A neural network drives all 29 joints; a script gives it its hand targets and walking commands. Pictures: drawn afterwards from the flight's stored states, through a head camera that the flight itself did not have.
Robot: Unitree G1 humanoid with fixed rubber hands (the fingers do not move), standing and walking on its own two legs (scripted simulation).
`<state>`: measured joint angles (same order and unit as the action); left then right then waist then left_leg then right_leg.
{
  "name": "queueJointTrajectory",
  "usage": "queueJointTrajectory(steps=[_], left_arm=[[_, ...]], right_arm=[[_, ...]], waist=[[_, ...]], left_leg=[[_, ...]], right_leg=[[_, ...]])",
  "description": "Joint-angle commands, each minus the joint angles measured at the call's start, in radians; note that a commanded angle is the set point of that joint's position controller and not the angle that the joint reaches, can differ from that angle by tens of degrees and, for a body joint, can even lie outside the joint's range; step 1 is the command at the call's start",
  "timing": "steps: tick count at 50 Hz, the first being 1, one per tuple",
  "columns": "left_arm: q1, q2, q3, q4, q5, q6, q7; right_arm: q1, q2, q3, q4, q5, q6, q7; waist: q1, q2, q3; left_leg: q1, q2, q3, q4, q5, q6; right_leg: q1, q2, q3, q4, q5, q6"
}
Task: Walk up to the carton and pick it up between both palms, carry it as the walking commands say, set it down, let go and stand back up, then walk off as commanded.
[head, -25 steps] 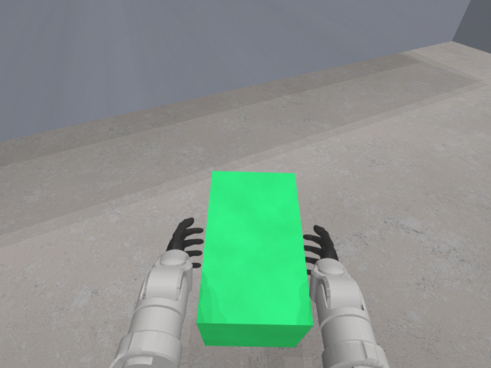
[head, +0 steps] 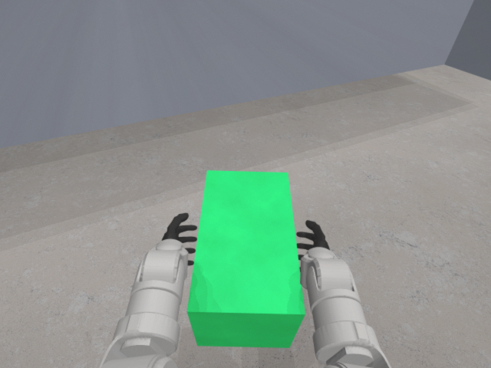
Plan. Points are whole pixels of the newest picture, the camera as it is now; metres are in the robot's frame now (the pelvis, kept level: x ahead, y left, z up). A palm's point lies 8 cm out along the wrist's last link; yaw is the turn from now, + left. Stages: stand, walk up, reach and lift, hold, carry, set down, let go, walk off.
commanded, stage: reach and lift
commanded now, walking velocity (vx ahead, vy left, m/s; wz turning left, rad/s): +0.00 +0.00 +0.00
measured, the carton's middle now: (245, 253) +0.38 +0.00 -0.02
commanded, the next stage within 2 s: hold in 0.78 s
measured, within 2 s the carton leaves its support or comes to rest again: neither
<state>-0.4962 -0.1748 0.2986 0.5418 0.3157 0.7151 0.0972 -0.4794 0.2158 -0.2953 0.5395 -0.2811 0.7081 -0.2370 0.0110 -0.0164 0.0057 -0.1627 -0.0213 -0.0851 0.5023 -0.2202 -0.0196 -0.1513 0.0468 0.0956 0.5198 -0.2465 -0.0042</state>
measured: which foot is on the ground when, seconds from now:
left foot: down 0.00-1.00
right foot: down 0.00-1.00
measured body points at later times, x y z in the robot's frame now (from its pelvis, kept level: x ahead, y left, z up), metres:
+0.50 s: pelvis +0.01 +0.01 +0.00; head -0.05 +0.01 +0.45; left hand +0.32 +0.13 +0.05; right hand +0.31 -0.13 +0.04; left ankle +0.04 +0.13 -0.73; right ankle +0.03 -0.12 -0.73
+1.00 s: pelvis +0.01 +0.00 +0.00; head -0.06 +0.00 +0.45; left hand +0.31 +0.13 +0.04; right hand +0.31 -0.13 +0.04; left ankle +0.04 +0.13 -0.73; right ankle +0.03 -0.12 -0.73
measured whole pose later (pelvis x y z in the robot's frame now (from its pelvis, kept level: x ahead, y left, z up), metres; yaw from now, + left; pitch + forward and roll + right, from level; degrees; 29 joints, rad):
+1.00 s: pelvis +0.01 +0.00 +0.00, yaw +1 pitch -8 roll +0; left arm -0.39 -0.19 0.23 0.47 0.31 0.75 0.06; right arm -0.36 0.18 -0.22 0.47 -0.26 0.75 -0.19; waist 0.01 -0.01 -0.04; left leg -0.13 -0.02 -0.10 0.48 -0.22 -0.02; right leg -0.11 0.05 0.09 0.50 -0.25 -0.01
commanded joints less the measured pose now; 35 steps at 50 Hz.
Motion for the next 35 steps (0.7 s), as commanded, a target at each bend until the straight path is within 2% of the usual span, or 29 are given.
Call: queueJointTrajectory(steps=[1, 2, 3, 4, 5, 6, 8, 9, 11, 12, 13, 14, 15, 16, 18, 19, 20, 21, 22, 23, 24, 25, 26, 27, 28, 30, 32, 33, 35], left_arm=[[-0.619, -1.113, -0.436, -0.007, -0.304, -0.067, -0.312], [-0.645, -1.119, -0.437, 0.004, -0.302, -0.062, -0.312], [-0.681, -1.124, -0.444, -0.008, -0.301, -0.065, -0.31], [-0.66, -1.113, -0.417, 0.019, -0.301, -0.069, -0.311], [-0.599, -1.157, -0.43, 0.031, -0.301, -0.065, -0.312], [-0.586, -1.176, -0.444, 0.041, -0.296, -0.051, -0.305], [-0.578, -1.182, -0.491, -0.044, -0.325, -0.066, -0.301], [-0.571, -1.167, -0.52, -0.098, -0.328, -0.058, -0.294], [-0.547, -1.139, -0.501, -0.096, -0.317, -0.053, -0.291], [-0.524, -1.154, -0.472, -0.023, -0.299, -0.035, -0.295], [-0.554, -1.139, -0.483, -0.055, -0.317, -0.05, -0.295], [-0.501, -1.15, -0.479, -0.055, -0.309, -0.051, -0.298], [-0.523, -1.145, -0.495, -0.082, -0.312, -0.044, -0.302], [-0.468, -1.16, -0.51, -0.105, -0.311, -0.037, -0.299], [-0.5, -1.141, -0.519, -0.135, -0.327, -0.034, -0.294], [-0.437, -1.153, -0.546, -0.11, -0.324, -0.029, -0.298], [-0.41, -1.153, -0.542, -0.082, -0.321, -0.024, -0.304], [-0.433, -1.158, -0.583, -0.159, -0.339, -0.028, -0.297], [-0.46, -1.158, -0.591, -0.215, -0.347, -0.031, -0.292], [-0.471, -1.136, -0.585, -0.226, -0.337, -0.024, -0.29], [-0.484, -1.13, -0.584, -0.22, -0.347, -0.031, -0.29], [-0.445, -1.111, -0.532, -0.135, -0.322, -0.014, -0.298], [-0.456, -1.129, -0.527, -0.149, -0.323, -0.022, -0.304], [-0.389, -1.106, -0.515, -0.091, -0.305, -0.014, -0.305], [-0.468, -1.098, -0.54, -0.178, -0.327, -0.022, -0.305], [-0.458, -1.088, -0.502, -0.135, -0.33, -0.027, -0.316], [-0.564, -1.081, -0.535, -0.178, -0.327, -0.031, -0.321], [-0.52, -1.081, -0.528, -0.155, -0.329, -0.029, -0.325], [-0.518, -1.103, -0.58, -0.172, -0.365, -0.031, -0.333]], right_arm=[[-0.784, 1.082, 0.461, -0.085, 0.298, -0.085, 0.444], [-0.759, 1.075, 0.424, -0.029, 0.267, -0.076, 0.443], [-0.728, 1.07, 0.413, 0.004, 0.254, -0.079, 0.451], [-0.77, 1.068, 0.416, -0.019, 0.251, -0.083, 0.453], [-0.796, 1.049, 0.438, -0.092, 0.273, -0.093, 0.456], [-0.734, 1.038, 0.416, -0.041, 0.248, -0.083, 0.456], [-0.747, 1.05, 0.504, -0.164, 0.279, -0.097, 0.453], [-0.612, 1.079, 0.489, -0.069, 0.279, -0.07, 0.452], [-0.632, 1.08, 0.502, -0.11, 0.28, -0.066, 0.454], [-0.653, 1.038, 0.466, -0.102, 0.258, -0.065, 0.447], [-0.648, 1.065, 0.503, -0.098, 0.276, -0.06, 0.449], [-0.696, 1.051, 0.537, -0.181, 0.293, -0.071, 0.452], [-0.638, 1.061, 0.51, -0.132, 0.282, -0.057, 0.453], [-0.649, 1.068, 0.539, -0.183, 0.303, -0.051, 0.455], [-0.638, 1.075, 0.566, -0.2, 0.312, -0.041, 0.455], [-0.702, 1.057, 0.619, -0.3, 0.333, -0.056, 0.447], [-0.671, 1.04, 0.622, -0.307, 0.331, -0.051, 0.454], [-0.656, 1.054, 0.622, -0.312, 0.35, -0.049, 0.451], [-0.66, 1.055, 0.622, -0.313, 0.343, -0.044, 0.457], [-0.564, 1.051, 0.589, -0.242, 0.319, -0.026, 0.451], [-0.601, 1.055, 0.6, -0.243, 0.332, -0.029, 0.46], [-0.586, 1.06, 0.565, -0.203, 0.308, -0.021, 0.451], [-0.616, 1.05, 0.555, -0.218, 0.314, -0.026, 0.457], [-0.563, 1.062, 0.562, -0.168, 0.302, -0.022, 0.459], [-0.54, 1.087, 0.55, -0.148, 0.317, -0.018, 0.466], [-0.61, 1.102, 0.577, -0.216, 0.316, -0.032, 0.45], [-0.622, 1.113, 0.551, -0.166, 0.307, -0.031, 0.45], [-0.682, 1.109, 0.57, -0.222, 0.331, -0.043, 0.454], [-0.701, 1.101, 0.625, -0.303, 0.351, -0.051, 0.441]], waist=[[0.011, 0.032, -0.386], [-0.029, 0.036, -0.375], [-0.023, 0.015, -0.396], [-0.002, 0.004, -0.408], [-0.008, 0.002, -0.426], [-0.036, 0.034, -0.39], [-0.013, 0.049, -0.514], [-0.029, 0.049, -0.474], [-0.006, 0.033, -0.419], [-0.027, 0.038, -0.352], [-0.003, -0.004, -0.357], [-0.007, 0.004, -0.363], [-0.012, 0.031, -0.336], [-0.01, -0.001, -0.346], [0.003, 0.003, -0.365], [0.013, -0.005, -0.415], [0.018, 0.007, -0.387], [0.01, 0.064, -0.394], [-0.004, 0.022, -0.429], [-0.012, 0.059, -0.353], [0.003, 0.038, -0.397], [-0.002, -0.01, -0.279], [-0.003, 0.045, -0.318], [0.015, -0.004, -0.248], [-0.002, 0.052, -0.24], [0.014, -0.047, -0.281], [0.003, 0.017, -0.302], [0.016, 0.009, -0.333], [0.011, -0.046, -0.393]], left_leg=[[0.156, -0.03, 0.016, -0.06, 0.111, 0.013], [0.175, -0.03, 0.018, -0.064, 0.089, 0.008], [0.188, -0.018, -0.005, -0.065, 0.088, 0.012], [0.168, -0.024, 0.003, -0.061, 0.124, 0.011], [0.193, -0.027, 0.003, -0.068, 0.161, 0.009], [0.188, -0.031, 0.001, -0.074, 0.175, -0.007], [0.255, -0.031, -0.002, -0.05, 0.348, -0.015], [0.261, -0.027, 0.001, -0.062, 0.379, -0.014], [0.244, -0.028, 0.0, -0.062, 0.363, -0.01], [0.216, -0.03, -0.01, -0.076, 0.272, -0.007], [0.19, -0.026, -0.003, -0.089, 0.233, 0.006], [0.197, -0.035, -0.002, -0.078, 0.217, 0.011], [0.2, -0.025, -0.018, -0.089, 0.201, 0.01], [0.218, -0.031, -0.007, -0.084, 0.247, 0.012], [0.217, -0.027, -0.017, -0.087, 0.24, 0.019], [0.211, -0.036, -0.009, -0.069, 0.26, 0.015], [0.209, -0.032, -0.016, -0.085, 0.276, 0.017], [0.213, -0.028, -0.017, -0.088, 0.285, 0.009], [0.245, -0.03, -0.021, -0.073, 0.333, 0.009], [0.206, -0.038, -0.011, -0.086, 0.266, 0.003], [0.209, -0.023, -0.024, -0.088, 0.246, 0.008], [0.171, -0.027, -0.016, -0.097, 0.112, 0.017], [0.173, -0.028, -0.012, -0.092, 0.105, 0.024], [0.196, -0.032, -0.007, -0.096, 0.111, 0.023], [0.155, -0.026, -0.009, -0.108, 0.071, 0.02], [0.18, -0.033, -0.006, -0.079, 0.054, 0.032], [0.139, -0.035, 0.008, -0.083, 0.017, 0.029], [0.152, -0.03, 0.002, -0.079, 0.001, 0.033], [0.17, -0.026, -0.005, -0.054, 0.137, 0.029]], right_leg=[[0.002, 0.006, -0.013, -0.11, 0.082, 0.003], [-0.018, 0.016, -0.018, -0.113, 0.064, -0.001], [-0.043, 0.018, -0.012, -0.107, 0.048, -0.003], [-0.009, 0.012, -0.01, -0.113, 0.083, -0.004], [-0.006, 0.025, -0.026, -0.107, 0.114, -0.008], [-0.005, 0.034, -0.034, -0.103, 0.133, -0.011], [0.048, 0.039, -0.026, -0.087, 0.261, -0.004], [0.053, 0.03, -0.023, -0.105, 0.296, 0.001], [0.036, 0.038, -0.021, -0.11, 0.263, 0.006], [0.017, 0.027, -0.013, -0.128, 0.2, 0.0], [0.039, 0.032, -0.02, -0.122, 0.172, 0.005], [0.036, 0.029, -0.021, -0.118, 0.159, 0.005], [0.017, 0.024, -0.009, -0.125, 0.15, -0.004], [0.047, 0.032, -0.017, -0.125, 0.189, 0.006], [0.046, 0.03, -0.012, -0.114, 0.183, 0.0], [0.09, 0.029, -0.005, -0.111, 0.208, 0.009], [0.071, 0.03, -0.004, -0.12, 0.21, 0.004], [0.088, 0.025, -0.002, -0.118, 0.203, -0.001], [0.073, 0.035, -0.004, -0.111, 0.217, 0.002], [0.057, 0.036, -0.018, -0.124, 0.181, 0.004], [0.055, 0.036, -0.008, -0.117, 0.15, -0.006], [0.019, 0.03, -0.013, -0.137, 0.058, -0.002], [0.016, 0.022, -0.001, -0.129, 0.055, -0.006], [-0.023, 0.022, -0.013, -0.145, 0.06, 0.005], [-0.006, 0.02, -0.012, -0.136, 0.035, -0.002], [-0.007, 0.002, 0.009, -0.146, 0.0, 0.01], [-0.001, 0.008, 0.004, -0.127, -0.014, 0.007], [0.005, 0.004, 0.005, -0.123, -0.028, 0.001], [0.039, 0.015, 0.002, -0.105, 0.101, 0.009]])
